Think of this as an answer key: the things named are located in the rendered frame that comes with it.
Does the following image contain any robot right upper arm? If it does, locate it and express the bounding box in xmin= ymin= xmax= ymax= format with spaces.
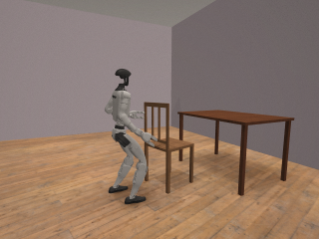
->
xmin=118 ymin=91 xmax=131 ymax=121

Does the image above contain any robot left upper arm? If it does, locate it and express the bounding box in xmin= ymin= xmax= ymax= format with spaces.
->
xmin=105 ymin=92 xmax=114 ymax=115

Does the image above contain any left robot foot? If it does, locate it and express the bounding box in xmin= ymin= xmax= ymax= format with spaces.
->
xmin=109 ymin=185 xmax=128 ymax=193

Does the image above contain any robot left hand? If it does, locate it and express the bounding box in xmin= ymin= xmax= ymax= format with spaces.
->
xmin=129 ymin=111 xmax=145 ymax=120

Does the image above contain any table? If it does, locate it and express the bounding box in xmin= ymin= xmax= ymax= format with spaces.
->
xmin=178 ymin=110 xmax=294 ymax=196

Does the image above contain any chair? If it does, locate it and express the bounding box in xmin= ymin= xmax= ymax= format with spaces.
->
xmin=144 ymin=102 xmax=194 ymax=194

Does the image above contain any robot right forearm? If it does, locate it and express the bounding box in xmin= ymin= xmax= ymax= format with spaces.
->
xmin=121 ymin=114 xmax=144 ymax=137

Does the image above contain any robot right hand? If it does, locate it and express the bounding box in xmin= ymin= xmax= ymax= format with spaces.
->
xmin=141 ymin=132 xmax=158 ymax=146

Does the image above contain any robot left shin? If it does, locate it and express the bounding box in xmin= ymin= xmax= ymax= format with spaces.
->
xmin=113 ymin=161 xmax=134 ymax=188

